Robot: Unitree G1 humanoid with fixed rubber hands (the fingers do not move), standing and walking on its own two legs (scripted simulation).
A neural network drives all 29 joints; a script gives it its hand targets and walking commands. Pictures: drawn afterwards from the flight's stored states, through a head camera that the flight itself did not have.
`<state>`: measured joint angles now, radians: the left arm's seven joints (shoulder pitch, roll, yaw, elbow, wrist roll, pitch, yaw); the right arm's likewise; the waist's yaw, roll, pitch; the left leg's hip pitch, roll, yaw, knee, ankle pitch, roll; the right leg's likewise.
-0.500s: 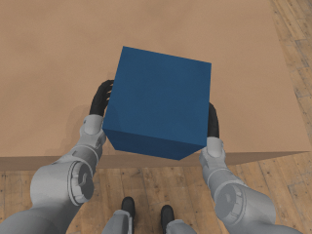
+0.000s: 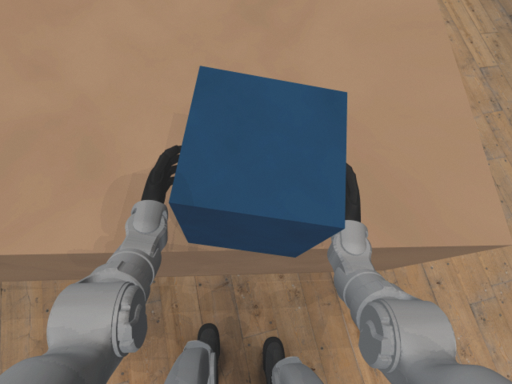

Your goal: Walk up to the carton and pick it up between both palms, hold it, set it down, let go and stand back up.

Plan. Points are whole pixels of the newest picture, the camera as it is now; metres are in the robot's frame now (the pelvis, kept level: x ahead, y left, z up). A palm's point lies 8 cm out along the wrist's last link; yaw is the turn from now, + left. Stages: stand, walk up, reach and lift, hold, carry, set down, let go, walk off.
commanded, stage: set down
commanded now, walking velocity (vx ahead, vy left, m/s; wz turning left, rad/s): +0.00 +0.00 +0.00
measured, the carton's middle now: (256, 178) +0.43 +0.01 -0.06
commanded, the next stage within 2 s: none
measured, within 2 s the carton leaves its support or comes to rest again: neither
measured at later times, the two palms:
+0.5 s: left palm (128, 233) +0.33 +0.20 -0.07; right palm (351, 268) +0.29 -0.15 -0.07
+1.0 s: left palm (99, 295) +0.24 +0.23 -0.07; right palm (349, 310) +0.23 -0.14 -0.07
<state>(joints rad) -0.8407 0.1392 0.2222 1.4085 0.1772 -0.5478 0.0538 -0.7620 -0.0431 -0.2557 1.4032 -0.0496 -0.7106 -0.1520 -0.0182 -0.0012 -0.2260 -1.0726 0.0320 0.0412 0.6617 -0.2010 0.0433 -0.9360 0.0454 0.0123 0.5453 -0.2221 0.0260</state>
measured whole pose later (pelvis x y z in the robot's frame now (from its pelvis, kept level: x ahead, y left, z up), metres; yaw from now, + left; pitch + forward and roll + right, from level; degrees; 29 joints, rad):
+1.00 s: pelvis -0.02 +0.01 +0.00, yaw +2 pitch +26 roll -5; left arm -0.10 0.20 0.05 0.72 0.04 -0.51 -0.05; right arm -0.14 0.00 0.00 1.00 0.12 -0.72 -0.13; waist -0.02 0.00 -0.20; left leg -0.94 0.01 0.04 0.68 -0.20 0.05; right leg -0.81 0.02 0.01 0.58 -0.24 0.04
